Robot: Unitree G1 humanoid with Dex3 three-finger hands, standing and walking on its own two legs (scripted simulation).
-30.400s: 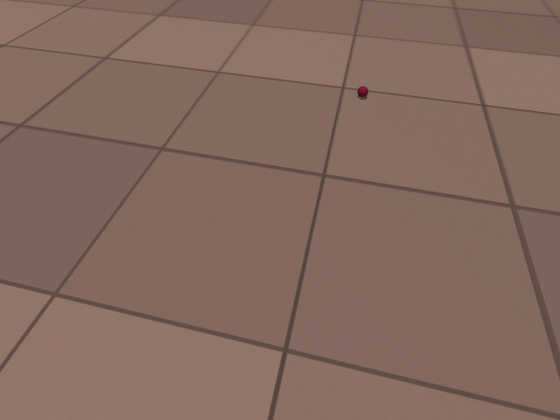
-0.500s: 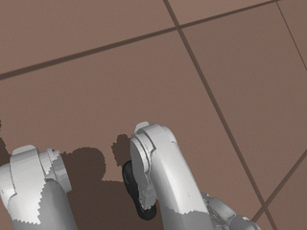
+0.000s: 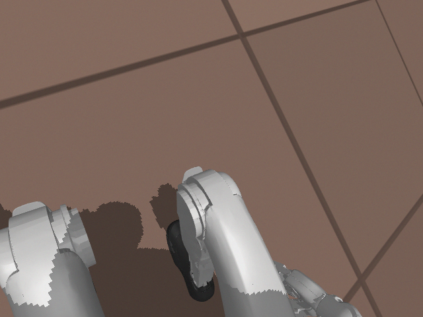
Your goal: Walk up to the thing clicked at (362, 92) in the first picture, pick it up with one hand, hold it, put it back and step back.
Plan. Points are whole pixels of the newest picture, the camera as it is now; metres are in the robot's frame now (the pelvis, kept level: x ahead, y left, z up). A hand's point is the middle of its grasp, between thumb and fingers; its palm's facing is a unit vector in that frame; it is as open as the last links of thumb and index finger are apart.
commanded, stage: open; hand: left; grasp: from above
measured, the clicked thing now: out of the picture +0.41 +0.34 -0.26
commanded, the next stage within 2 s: withdraw in 0.60 s
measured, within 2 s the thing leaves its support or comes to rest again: neither
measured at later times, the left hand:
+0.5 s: hand out of the picture +0.39 +0.32 -0.25, palm faces -0.39 -0.18 -0.90, open 13.9 cm
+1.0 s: hand out of the picture +0.40 +0.34 -0.20, palm faces -0.28 -0.16 -0.95, open 13.8 cm
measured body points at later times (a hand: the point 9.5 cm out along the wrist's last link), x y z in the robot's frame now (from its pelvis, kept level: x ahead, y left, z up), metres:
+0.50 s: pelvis +0.00 +0.00 +0.00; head +0.25 +0.14 +0.35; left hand +0.40 +0.33 -0.20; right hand +0.08 -0.26 -0.06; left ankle +0.07 +0.13 -0.26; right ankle +0.11 -0.11 -0.26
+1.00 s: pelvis +0.00 +0.00 +0.01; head +0.23 +0.13 +0.37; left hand +0.41 +0.34 -0.15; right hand +0.09 -0.25 -0.07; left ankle +0.07 +0.13 -0.26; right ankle +0.11 -0.11 -0.26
